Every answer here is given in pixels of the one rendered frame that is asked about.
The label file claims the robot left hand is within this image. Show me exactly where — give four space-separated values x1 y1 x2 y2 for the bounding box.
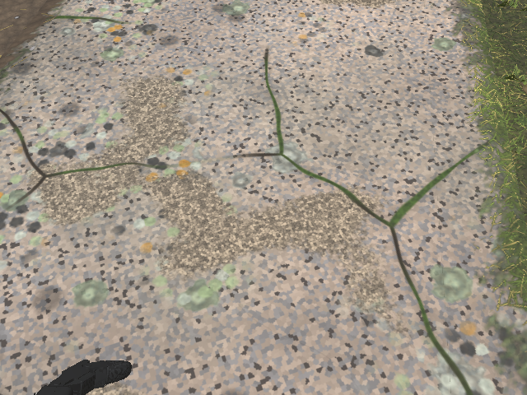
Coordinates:
34 360 132 395

